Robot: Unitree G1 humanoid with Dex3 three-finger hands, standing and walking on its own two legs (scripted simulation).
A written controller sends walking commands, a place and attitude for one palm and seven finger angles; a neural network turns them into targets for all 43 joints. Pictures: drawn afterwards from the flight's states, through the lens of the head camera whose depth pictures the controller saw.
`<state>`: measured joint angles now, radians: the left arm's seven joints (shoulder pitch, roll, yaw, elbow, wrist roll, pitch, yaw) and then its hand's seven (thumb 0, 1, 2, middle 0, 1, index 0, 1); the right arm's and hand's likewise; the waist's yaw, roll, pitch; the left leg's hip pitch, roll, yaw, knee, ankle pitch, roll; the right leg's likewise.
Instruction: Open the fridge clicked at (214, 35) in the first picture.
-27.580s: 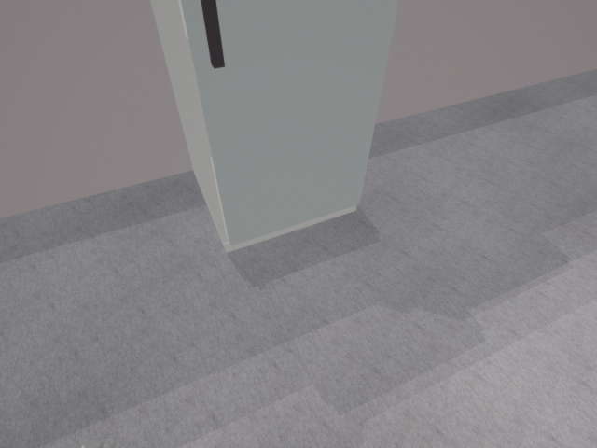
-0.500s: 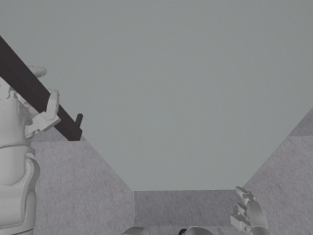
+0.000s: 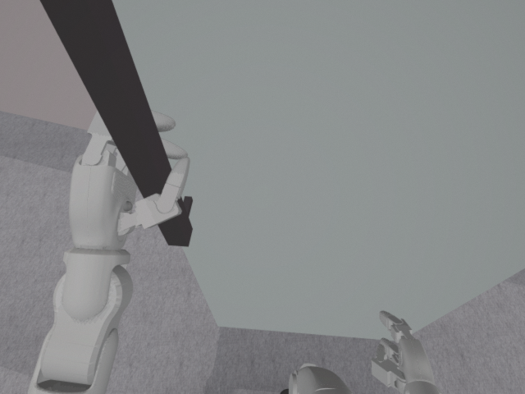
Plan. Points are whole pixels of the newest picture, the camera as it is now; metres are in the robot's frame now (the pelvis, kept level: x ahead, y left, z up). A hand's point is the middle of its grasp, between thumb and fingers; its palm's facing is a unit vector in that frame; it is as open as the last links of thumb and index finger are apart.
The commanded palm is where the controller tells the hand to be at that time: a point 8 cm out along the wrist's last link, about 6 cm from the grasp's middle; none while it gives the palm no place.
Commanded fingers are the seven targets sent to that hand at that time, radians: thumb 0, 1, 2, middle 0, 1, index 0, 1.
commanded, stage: walk backward, drawing the door open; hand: left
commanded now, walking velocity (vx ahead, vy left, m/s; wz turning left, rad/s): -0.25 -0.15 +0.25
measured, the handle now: (154, 142) +0.33 +0.11 +0.24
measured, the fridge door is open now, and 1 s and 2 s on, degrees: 12 38 68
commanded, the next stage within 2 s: stop walking and hold the door back in 1.90 s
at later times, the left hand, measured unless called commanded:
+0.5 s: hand (165, 290) +0.19 +0.09 +0.21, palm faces +0.29 -0.94 -0.21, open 7.1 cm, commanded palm +0.15 +0.14 +0.20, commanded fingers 0.00 0.90 0.90 -0.45 -1.40 -0.45 -1.40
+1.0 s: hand out of the picture +0.04 +0.03 +0.21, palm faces +0.34 -0.93 -0.15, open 7.4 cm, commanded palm -0.01 +0.07 +0.21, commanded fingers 0.00 0.90 0.90 -0.45 -1.40 -0.45 -1.40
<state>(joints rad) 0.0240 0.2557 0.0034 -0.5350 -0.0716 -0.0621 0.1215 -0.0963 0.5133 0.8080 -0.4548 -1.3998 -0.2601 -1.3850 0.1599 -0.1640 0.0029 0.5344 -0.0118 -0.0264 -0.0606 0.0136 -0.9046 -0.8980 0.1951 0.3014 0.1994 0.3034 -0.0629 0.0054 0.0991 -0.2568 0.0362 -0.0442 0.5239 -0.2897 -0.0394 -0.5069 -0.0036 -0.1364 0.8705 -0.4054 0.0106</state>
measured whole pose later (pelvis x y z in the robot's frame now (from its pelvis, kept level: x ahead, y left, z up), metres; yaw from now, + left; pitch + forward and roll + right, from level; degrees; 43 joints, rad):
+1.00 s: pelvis -0.22 -0.15 +0.01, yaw +11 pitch +0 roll +3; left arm 0.09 0.21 0.10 -0.45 -0.07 -0.11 0.14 -0.04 0.56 0.72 -0.45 -1.40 -0.18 -1.40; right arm 0.19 -0.15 0.02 0.64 -0.02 -0.03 -0.05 0.02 -0.90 -0.90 0.20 0.30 0.20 0.30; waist -0.05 -0.01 0.07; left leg -0.40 -0.04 -0.02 0.91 -0.49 -0.01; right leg -0.34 0.02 -0.09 0.42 -0.09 -0.12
